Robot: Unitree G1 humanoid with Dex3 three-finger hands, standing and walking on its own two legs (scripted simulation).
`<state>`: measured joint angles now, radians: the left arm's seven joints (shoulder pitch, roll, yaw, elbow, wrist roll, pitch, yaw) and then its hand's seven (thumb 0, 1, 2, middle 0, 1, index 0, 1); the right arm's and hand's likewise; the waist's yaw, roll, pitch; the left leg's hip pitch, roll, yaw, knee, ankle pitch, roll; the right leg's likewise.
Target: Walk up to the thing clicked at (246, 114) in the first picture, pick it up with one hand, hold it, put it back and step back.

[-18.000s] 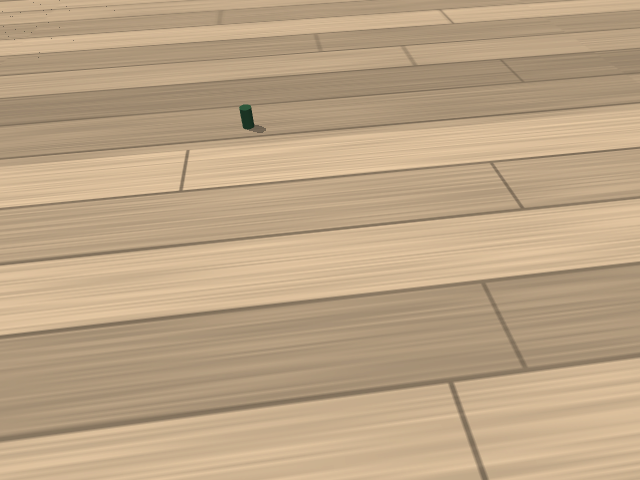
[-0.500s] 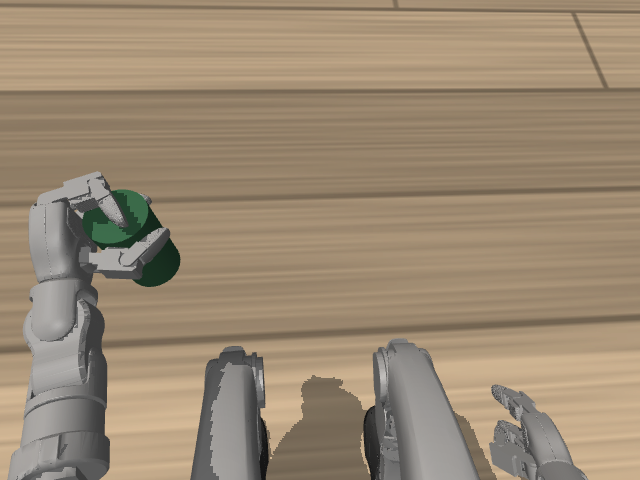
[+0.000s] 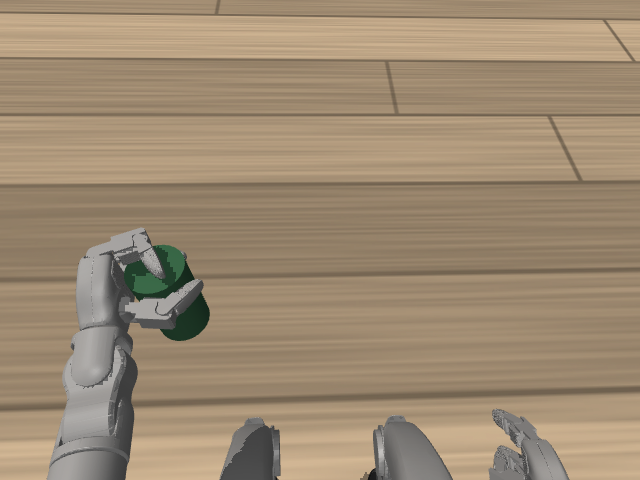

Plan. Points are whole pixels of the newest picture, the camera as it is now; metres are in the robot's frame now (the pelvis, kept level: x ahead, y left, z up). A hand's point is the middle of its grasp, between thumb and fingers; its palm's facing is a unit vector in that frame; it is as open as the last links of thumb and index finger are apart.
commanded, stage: lift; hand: left
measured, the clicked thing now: (171, 295) +0.36 +0.20 -0.01
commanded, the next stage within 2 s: hold in 0.84 s
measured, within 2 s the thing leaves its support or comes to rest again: neither
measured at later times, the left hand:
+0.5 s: hand (156, 255) +0.36 +0.18 +0.10, palm faces +0.14 -0.99 -0.04, open 6.0 cm
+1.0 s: hand (156, 237) +0.36 +0.17 +0.13, palm faces +0.14 -0.99 -0.02, open 5.9 cm
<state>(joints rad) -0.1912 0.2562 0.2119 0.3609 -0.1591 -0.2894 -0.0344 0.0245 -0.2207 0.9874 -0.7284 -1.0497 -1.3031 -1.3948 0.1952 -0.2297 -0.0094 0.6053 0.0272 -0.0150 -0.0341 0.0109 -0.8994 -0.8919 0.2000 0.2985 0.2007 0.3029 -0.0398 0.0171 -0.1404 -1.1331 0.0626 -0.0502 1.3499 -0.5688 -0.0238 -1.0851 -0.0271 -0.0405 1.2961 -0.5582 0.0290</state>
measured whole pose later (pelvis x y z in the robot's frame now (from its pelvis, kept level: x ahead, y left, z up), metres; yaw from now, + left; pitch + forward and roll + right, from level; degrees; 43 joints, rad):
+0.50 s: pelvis +0.02 +0.00 +0.06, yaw +1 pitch +13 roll -2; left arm -0.13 0.21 0.17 0.37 -0.16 -0.34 -0.03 0.02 -0.22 0.99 -0.73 -1.05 -1.30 -1.38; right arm 0.23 -0.21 0.00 0.63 0.01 -0.02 -0.03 0.01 -0.91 -0.89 0.20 0.30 0.20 0.30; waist -0.03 0.01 -0.08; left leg -0.82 0.06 -0.03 1.07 -0.48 -0.03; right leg -0.78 -0.03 -0.03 1.03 -0.48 0.03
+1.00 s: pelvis +0.03 -0.01 +0.08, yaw +1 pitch +9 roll -1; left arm -0.12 0.20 0.17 0.40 -0.16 -0.34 -0.04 0.02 -0.22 0.98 -0.73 -1.05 -1.32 -1.39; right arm 0.23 -0.22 -0.01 0.63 0.01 0.00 -0.03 0.01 -0.91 -0.89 0.20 0.30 0.20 0.30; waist -0.02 0.01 -0.06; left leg -0.65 0.06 -0.02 0.93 -0.45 -0.03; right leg -0.62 -0.03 -0.03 0.91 -0.45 0.02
